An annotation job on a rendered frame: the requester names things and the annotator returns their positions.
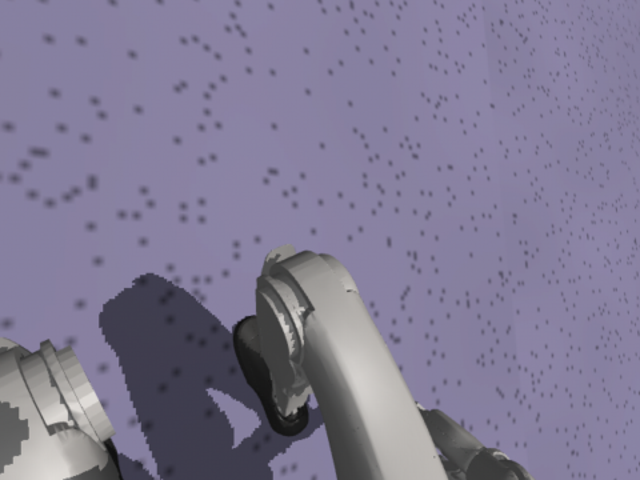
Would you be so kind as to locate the left robot foot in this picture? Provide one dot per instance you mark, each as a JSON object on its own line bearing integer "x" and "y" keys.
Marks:
{"x": 113, "y": 453}

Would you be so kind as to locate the right robot arm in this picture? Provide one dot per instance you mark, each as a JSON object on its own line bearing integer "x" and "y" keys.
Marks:
{"x": 493, "y": 464}

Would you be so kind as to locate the right robot foot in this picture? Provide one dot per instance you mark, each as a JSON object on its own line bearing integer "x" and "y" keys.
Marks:
{"x": 257, "y": 375}

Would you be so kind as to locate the right robot hand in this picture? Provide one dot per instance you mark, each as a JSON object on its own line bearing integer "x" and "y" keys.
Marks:
{"x": 454, "y": 442}

